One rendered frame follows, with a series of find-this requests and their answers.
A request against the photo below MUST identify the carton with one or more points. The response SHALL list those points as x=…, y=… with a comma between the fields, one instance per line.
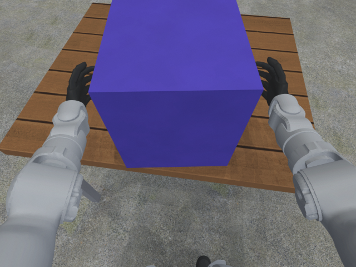
x=175, y=81

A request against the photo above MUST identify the right robot upper arm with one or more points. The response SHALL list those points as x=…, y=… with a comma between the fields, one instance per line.
x=327, y=193

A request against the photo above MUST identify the table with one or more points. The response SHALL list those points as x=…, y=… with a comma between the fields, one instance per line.
x=257, y=161

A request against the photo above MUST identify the robot right hand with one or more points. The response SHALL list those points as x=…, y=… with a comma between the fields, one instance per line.
x=276, y=79

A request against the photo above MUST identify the right robot foot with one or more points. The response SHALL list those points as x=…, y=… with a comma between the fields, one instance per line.
x=203, y=261

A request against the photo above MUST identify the left robot upper arm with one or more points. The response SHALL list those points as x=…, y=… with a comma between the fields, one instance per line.
x=45, y=197

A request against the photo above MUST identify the robot right forearm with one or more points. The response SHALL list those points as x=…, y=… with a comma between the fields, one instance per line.
x=295, y=135

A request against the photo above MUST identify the robot left hand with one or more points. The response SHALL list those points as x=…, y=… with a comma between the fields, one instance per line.
x=76, y=89

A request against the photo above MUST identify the robot left forearm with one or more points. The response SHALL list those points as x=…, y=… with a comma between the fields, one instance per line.
x=65, y=145

